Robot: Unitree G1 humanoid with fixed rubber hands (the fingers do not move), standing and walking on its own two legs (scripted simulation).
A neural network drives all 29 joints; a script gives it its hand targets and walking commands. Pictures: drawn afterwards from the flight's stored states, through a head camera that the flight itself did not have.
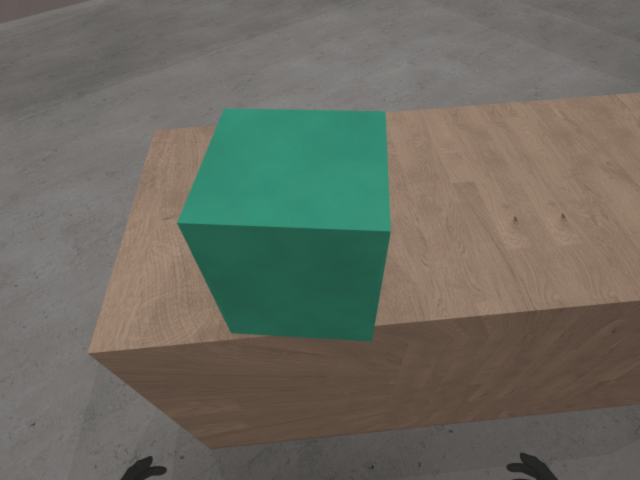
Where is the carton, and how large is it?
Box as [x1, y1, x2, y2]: [177, 108, 390, 341]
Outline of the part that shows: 224,108 177,223 230,331 236,333 371,341 390,232 385,111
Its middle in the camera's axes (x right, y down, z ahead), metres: -0.03 -0.02 +0.53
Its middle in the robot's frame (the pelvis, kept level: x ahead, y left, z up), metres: +0.42 +0.04 +0.06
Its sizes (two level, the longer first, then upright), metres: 0.210 0.200 0.250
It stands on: a pedestal, 0.70 m high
